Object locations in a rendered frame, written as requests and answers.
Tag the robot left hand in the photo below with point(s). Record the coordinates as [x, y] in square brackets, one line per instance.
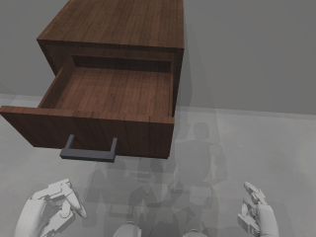
[38, 211]

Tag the robot right hand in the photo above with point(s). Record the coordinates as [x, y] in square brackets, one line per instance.
[262, 220]

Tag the drawer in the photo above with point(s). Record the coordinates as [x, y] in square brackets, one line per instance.
[98, 98]

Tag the left robot thigh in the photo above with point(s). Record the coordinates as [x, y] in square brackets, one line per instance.
[128, 230]

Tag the cabinet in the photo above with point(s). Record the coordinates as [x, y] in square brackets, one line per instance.
[152, 29]

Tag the handle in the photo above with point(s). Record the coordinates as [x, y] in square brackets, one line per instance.
[69, 153]

